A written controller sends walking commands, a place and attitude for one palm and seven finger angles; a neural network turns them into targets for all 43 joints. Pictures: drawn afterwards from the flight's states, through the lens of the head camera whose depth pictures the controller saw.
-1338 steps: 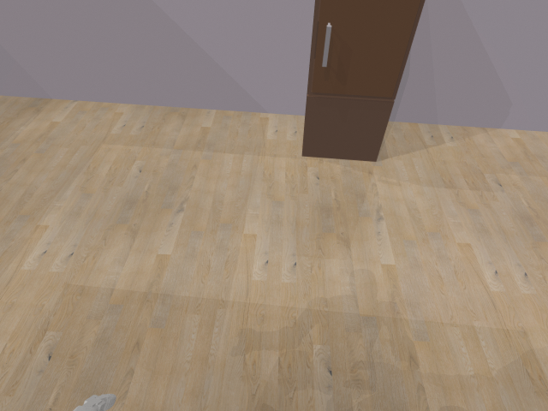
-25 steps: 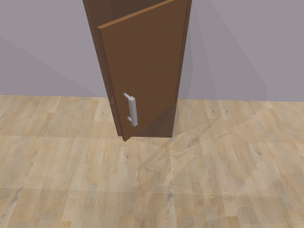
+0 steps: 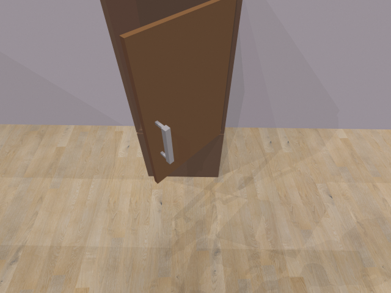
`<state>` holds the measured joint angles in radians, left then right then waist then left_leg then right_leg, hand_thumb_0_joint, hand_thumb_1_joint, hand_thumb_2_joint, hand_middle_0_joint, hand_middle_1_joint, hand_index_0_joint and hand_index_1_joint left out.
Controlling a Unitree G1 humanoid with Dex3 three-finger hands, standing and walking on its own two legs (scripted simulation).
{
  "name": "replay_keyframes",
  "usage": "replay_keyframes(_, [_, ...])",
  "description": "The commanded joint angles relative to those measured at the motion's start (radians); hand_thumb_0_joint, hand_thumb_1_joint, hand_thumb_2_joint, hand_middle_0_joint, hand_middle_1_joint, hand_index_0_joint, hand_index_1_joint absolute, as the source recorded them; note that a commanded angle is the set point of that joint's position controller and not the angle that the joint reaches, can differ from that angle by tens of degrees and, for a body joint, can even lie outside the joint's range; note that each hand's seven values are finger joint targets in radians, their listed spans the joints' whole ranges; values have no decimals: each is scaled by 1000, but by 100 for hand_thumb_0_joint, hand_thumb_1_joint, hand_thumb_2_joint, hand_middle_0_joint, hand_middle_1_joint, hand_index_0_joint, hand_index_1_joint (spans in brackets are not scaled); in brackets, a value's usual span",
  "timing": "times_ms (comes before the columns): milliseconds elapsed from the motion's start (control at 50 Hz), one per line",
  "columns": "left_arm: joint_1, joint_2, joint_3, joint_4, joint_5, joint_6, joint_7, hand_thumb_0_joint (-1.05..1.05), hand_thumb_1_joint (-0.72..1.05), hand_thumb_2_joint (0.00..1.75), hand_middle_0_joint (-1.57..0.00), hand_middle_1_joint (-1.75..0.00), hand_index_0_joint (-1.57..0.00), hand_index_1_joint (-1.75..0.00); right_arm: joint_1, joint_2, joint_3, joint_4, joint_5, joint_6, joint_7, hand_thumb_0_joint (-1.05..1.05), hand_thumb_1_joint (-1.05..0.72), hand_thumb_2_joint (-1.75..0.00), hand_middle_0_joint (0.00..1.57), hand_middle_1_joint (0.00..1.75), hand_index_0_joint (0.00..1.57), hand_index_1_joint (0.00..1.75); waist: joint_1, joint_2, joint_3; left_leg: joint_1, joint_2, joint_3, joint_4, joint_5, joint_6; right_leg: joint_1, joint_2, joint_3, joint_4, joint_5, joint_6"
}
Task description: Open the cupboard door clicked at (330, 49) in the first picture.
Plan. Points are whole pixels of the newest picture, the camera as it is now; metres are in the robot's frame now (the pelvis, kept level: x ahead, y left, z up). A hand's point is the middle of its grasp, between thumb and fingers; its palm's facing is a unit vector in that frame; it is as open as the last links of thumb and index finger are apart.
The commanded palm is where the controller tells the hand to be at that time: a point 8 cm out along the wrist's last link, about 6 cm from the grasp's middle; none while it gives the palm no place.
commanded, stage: walk to a spot facing it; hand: left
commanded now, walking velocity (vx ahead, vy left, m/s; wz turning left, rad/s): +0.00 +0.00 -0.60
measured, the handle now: (164, 142) +0.57 +0.14 -0.12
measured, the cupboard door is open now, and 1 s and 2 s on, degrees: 47 47 47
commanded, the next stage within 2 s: none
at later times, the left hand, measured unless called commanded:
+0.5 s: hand out of the picture +0.07 +0.14 -0.17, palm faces -0.21 -0.94 -0.28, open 7.4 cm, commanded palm none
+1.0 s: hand (161, 264) +0.22 +0.10 -0.17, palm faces -0.51 -0.83 -0.25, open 7.4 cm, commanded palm none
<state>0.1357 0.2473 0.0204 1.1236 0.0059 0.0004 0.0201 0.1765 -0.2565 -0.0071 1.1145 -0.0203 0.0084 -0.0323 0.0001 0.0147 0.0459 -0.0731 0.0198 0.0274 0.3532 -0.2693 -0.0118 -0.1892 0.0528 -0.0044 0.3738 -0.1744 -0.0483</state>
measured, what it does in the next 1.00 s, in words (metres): steps on the spot, turning right: left foot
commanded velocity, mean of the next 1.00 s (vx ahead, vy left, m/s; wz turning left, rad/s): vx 0.00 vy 0.00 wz -0.60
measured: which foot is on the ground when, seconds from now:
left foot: down 0.00-0.30, up 0.32-0.78, down 0.80-1.00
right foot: down 0.00-0.80, up 0.82-1.00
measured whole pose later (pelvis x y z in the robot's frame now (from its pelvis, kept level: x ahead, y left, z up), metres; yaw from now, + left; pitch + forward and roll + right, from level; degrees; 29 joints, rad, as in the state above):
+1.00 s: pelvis +0.02 -0.04 -0.01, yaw -34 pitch +1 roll -2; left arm 0.15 0.29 0.10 0.88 0.02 0.06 -0.03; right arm 0.19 -0.20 -0.02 0.88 -0.04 0.02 -0.04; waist 0.03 -0.02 0.13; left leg -0.18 0.10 0.04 0.48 -0.32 -0.05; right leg -0.51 0.02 -0.01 0.95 -0.45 0.05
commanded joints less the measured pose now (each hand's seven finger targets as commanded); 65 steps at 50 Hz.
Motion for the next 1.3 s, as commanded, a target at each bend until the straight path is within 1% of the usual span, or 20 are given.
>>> replay_keyframes(0, [16,134,43,-74,7,11,2,0,90,90,-20,-30,-20,-30,106,-107,-39,-48,-1,4,-15,0,-90,-90,20,30,20,30,-24,-12,-37,-23,116,-17,19,160,23,-19,-134,152,49,301,-7])
replay_keyframes(140, [-7,89,78,-187,17,53,-23,0,90,90,-20,-30,-20,-30,74,-146,-70,-130,-19,-1,-30,0,-90,-90,20,30,20,30,-4,151,42,-47,393,-166,-68,383,210,-291,-53,71,610,-327,40])
replay_keyframes(240, [150,71,88,-179,17,33,-40,0,90,90,-20,-30,-20,-30,-1,-162,-86,-178,-14,1,-23,0,-90,-90,20,30,20,30,69,69,-41,-73,260,55,247,442,77,-28,-58,-17,210,-77,31])
replay_keyframes(260, [221,141,104,-163,25,18,-32,0,90,90,-20,-30,-20,-30,7,-131,-87,-195,2,7,-18,0,-90,-90,20,30,20,30,95,-148,-69,-189,137,122,479,193,11,89,-154,171,21,245,-10])
replay_keyframes(280, [256,243,124,-160,25,10,-13,0,90,90,-20,-30,-20,-30,-9,-64,-78,-237,15,9,-11,0,-90,-90,20,30,20,30,98,-403,-79,-408,-19,107,738,-372,-35,157,-395,558,-58,567,-135])
replay_keyframes(320, [207,207,117,-182,11,17,8,0,90,90,-20,-30,-20,-30,-38,-66,-78,-242,11,25,-4,0,-90,-90,20,30,20,30,68,-173,-17,-473,42,-59,852,-331,-20,89,-382,515,-52,387,-206])
replay_keyframes(420, [128,154,106,-220,20,4,15,0,90,90,-20,-30,-20,-30,-44,-27,-72,-231,10,27,5,0,-90,-90,20,30,20,30,18,-61,-97,-414,32,-60,746,-165,-46,50,-252,429,-23,293,-160])
replay_keyframes(700, [118,171,117,-257,22,21,5,0,90,90,-20,-30,-20,-30,-58,-47,-77,-286,27,3,-11,0,-90,-90,20,30,20,30,11,-140,-115,-222,-41,-88,237,-94,-29,17,-170,545,34,346,-105])
replay_keyframes(740, [77,132,105,-276,10,22,6,0,90,90,-20,-30,-20,-30,33,-95,-84,-258,24,-14,-21,0,-90,-90,20,30,20,30,-36,-35,-158,75,60,-151,-6,44,-4,-192,-72,446,135,166,-21])
replay_keyframes(760, [90,83,94,-296,-3,23,-8,0,90,90,-20,-30,-20,-30,45,-185,-99,-270,6,-24,-26,0,-90,-90,20,30,20,30,-35,224,-151,194,313,-409,-103,99,83,-400,66,268,313,-208,39])
replay_keyframes(780, [44,102,92,-313,9,19,-18,0,90,90,-20,-30,-20,-30,60,-219,-100,-279,-2,-16,-28,0,-90,-90,20,30,20,30,-42,253,-97,102,473,-498,-102,270,178,-438,42,122,541,-444,83])
replay_keyframes(820, [56,113,100,-325,23,20,-34,0,90,90,-20,-30,-20,-30,2,-167,-79,-314,-16,-17,-32,0,-90,-90,20,30,20,30,2,57,-43,-40,432,-383,-52,446,226,-418,-19,86,746,-361,109])
replay_keyframes(900, [36,81,86,-313,15,38,-53,0,90,90,-20,-30,-20,-30,13,-127,-67,-301,-18,-17,-27,0,-90,-90,20,30,20,30,11,224,-67,26,248,-54,64,704,125,-389,-47,10,678,-288,110])
replay_keyframes(980, [-30,66,70,-332,15,32,-67,0,90,90,-20,-30,-20,-30,86,-172,-81,-281,-17,-12,-16,0,-90,-90,20,30,20,30,-30,221,-84,23,255,3,106,675,103,-252,-31,-86,429,-237,88])
replay_keyframes(1040, [51,92,77,-304,12,25,-67,0,90,90,-20,-30,-20,-30,62,-194,-89,-285,-8,-7,-8,0,-90,-90,20,30,20,30,21,181,-94,-70,259,35,230,572,56,-42,-25,-97,206,-84,58])
replay_keyframes(1060, [141,136,87,-276,16,17,-62,0,90,90,-20,-30,-20,-30,52,-184,-90,-295,2,-7,-4,0,-90,-90,20,30,20,30,67,78,-129,-167,213,85,386,467,12,134,-60,-54,89,114,35])
replay_keyframes(1080, [217,273,115,-259,29,7,-42,0,90,90,-20,-30,-20,-30,52,-93,-72,-330,18,-6,4,0,-90,-90,20,30,20,30,96,-294,-184,-446,69,163,661,-88,-54,337,-344,354,8,468,-76])
replay_keyframes(1100, [268,318,124,-239,12,11,-25,0,90,90,-20,-30,-20,-30,1,-99,-64,-353,18,3,-6,0,-90,-90,20,30,20,30,129,-362,-203,-510,33,25,824,-438,-55,296,-459,492,13,676,-184])
replay_keyframes(1220, [17,200,94,-312,25,23,-3,0,90,90,-20,-30,-20,-30,34,-65,-64,-286,10,21,12,0,-90,-90,20,30,20,30,-2,-138,-92,-368,68,-12,707,-179,-59,-65,-272,310,-21,153,-146])
replay_keyframes(1280, [14,205,93,-314,25,25,-12,0,90,90,-20,-30,-20,-30,49,-48,-63,-279,7,23,18,0,-90,-90,20,30,20,30,-4,-126,-61,-303,31,20,550,-130,-59,-137,-238,337,-60,-63,-137])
